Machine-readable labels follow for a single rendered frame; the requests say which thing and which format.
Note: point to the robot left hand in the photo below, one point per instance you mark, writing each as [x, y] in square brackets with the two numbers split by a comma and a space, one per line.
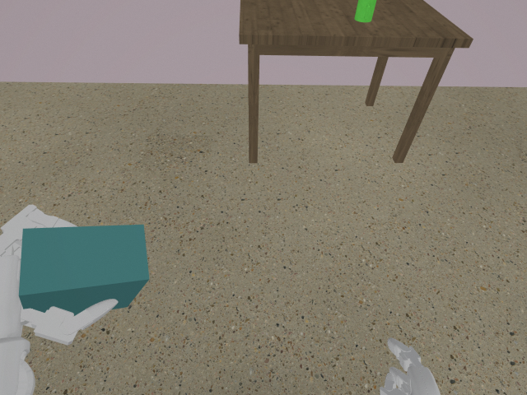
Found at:
[55, 324]

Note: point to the sponge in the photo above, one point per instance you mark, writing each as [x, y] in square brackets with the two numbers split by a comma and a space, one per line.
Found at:
[73, 268]

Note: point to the table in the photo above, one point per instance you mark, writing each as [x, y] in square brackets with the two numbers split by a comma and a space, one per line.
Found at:
[399, 28]

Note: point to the left robot forearm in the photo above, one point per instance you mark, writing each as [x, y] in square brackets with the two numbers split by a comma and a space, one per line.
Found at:
[16, 376]

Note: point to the robot right hand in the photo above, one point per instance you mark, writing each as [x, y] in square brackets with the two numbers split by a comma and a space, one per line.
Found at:
[419, 379]

